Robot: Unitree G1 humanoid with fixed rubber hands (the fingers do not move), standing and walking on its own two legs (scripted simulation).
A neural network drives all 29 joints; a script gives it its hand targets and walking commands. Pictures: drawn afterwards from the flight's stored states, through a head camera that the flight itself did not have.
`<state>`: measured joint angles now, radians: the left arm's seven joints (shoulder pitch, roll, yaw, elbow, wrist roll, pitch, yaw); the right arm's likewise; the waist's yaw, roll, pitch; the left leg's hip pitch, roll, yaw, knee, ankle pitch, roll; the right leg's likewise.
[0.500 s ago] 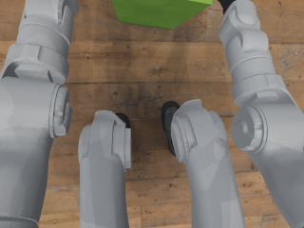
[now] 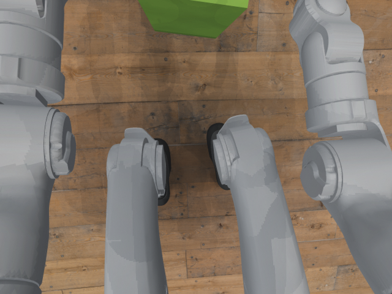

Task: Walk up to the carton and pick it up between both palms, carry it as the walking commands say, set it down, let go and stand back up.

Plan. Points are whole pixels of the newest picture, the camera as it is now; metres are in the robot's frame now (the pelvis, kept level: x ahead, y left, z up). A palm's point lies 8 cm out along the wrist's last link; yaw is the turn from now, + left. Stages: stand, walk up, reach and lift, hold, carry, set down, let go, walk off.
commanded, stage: set down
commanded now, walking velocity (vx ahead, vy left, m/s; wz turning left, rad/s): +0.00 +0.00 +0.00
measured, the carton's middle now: out of the picture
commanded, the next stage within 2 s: let go in 0.94 s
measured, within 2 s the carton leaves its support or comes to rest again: neither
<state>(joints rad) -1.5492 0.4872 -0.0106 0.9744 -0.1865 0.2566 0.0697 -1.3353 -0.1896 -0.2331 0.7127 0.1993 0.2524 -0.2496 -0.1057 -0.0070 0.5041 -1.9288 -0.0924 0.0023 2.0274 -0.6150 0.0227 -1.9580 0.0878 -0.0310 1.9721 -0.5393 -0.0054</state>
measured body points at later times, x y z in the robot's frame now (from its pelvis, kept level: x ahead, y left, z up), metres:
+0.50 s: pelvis +0.00 +0.00 +0.12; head +0.36 -0.02 +0.38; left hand +0.60 +0.14 +0.00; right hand +0.53 -0.21 -0.01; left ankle +0.10 +0.10 -0.41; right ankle +0.13 -0.10 -0.41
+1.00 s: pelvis +0.06 +0.00 +0.23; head +0.35 -0.01 +0.57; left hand +0.61 +0.13 +0.13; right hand +0.53 -0.20 +0.13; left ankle +0.10 +0.10 -0.41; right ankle +0.13 -0.10 -0.41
